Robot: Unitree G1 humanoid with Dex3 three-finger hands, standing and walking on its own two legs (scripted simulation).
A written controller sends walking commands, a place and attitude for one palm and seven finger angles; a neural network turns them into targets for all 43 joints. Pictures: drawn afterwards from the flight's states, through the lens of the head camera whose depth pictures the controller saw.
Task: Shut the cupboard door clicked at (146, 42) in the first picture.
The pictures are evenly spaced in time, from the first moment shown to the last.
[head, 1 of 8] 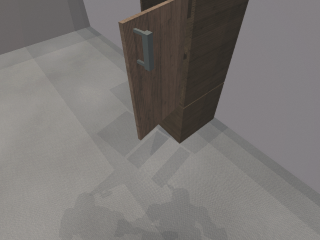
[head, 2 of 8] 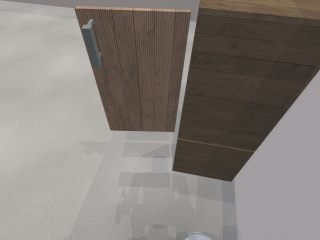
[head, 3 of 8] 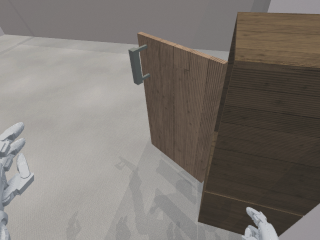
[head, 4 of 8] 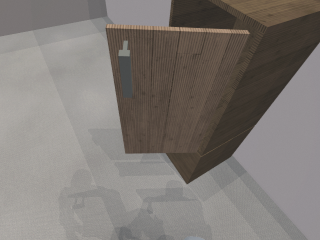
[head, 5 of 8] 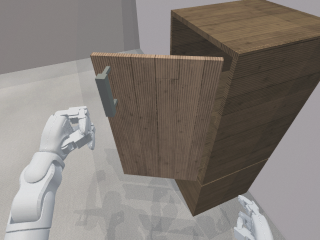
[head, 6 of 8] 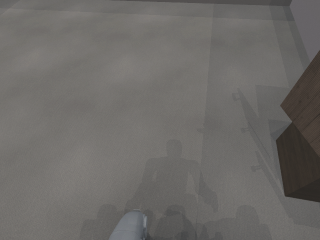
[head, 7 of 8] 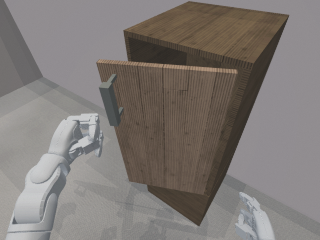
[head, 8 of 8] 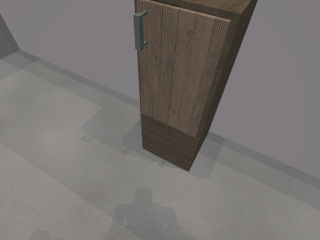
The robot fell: no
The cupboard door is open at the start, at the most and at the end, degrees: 100 100 0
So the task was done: yes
